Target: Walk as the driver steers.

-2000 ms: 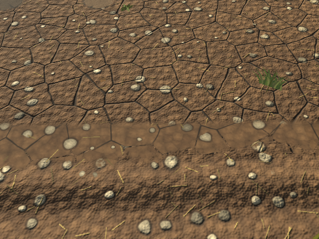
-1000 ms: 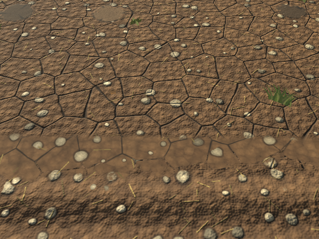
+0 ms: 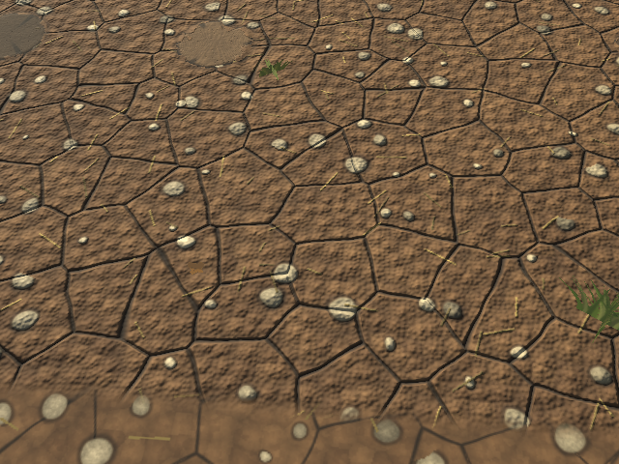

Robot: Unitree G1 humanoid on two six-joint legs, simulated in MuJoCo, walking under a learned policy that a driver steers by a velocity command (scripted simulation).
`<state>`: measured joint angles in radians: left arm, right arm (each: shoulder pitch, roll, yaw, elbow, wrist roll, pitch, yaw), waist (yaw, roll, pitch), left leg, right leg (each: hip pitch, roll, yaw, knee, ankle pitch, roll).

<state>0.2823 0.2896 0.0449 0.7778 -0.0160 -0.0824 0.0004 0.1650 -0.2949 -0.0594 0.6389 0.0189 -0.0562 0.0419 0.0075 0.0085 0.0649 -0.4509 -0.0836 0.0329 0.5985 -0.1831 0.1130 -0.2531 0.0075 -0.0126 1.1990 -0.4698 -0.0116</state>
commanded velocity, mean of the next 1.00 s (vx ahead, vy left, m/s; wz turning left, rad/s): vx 0.50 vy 0.00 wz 0.22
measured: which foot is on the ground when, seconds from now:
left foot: down 0.00-0.38, up 0.40-0.86, down 0.88-1.00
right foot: up 0.00-0.36, down 0.38-0.88, up 0.90-1.00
